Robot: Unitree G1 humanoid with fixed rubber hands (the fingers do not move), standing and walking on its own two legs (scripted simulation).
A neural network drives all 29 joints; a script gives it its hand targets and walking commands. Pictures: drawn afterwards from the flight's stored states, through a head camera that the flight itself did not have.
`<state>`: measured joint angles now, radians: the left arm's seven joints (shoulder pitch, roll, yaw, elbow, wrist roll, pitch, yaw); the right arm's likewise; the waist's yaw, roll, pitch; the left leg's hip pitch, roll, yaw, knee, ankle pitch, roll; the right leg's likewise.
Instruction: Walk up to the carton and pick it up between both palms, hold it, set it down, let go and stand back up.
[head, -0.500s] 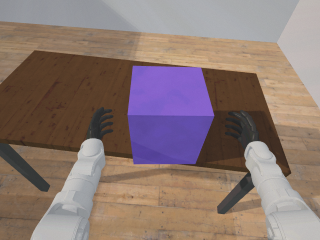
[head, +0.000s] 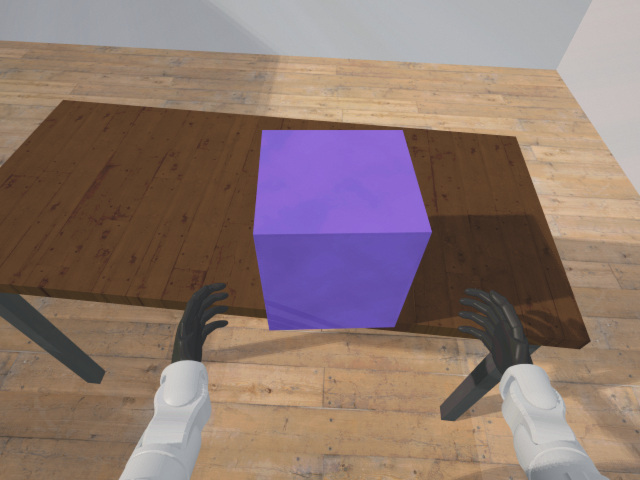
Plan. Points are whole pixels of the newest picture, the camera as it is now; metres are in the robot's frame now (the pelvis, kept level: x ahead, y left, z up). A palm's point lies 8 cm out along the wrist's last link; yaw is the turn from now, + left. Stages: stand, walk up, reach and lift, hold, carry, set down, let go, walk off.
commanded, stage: set down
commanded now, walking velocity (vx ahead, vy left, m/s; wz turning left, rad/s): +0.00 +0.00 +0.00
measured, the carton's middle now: (332, 235) +0.46 -0.01 +0.00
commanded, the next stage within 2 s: let go in 1.20 s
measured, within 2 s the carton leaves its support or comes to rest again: neither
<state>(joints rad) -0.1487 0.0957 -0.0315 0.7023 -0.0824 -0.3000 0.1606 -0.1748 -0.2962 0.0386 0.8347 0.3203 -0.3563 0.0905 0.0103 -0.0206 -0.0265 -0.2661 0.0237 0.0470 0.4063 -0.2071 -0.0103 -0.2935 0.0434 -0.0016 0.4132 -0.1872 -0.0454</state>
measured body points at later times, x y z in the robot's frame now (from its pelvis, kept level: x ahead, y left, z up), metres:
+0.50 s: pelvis +0.01 +0.00 +0.00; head +0.02 +0.01 +0.45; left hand +0.24 +0.21 -0.06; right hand +0.24 -0.22 -0.05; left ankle +0.00 +0.12 -0.74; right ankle +0.01 -0.09 -0.74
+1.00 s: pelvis +0.02 +0.01 +0.00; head +0.02 +0.03 +0.45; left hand +0.19 +0.23 -0.09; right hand +0.18 -0.21 -0.08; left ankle +0.00 +0.12 -0.74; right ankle +0.01 -0.09 -0.74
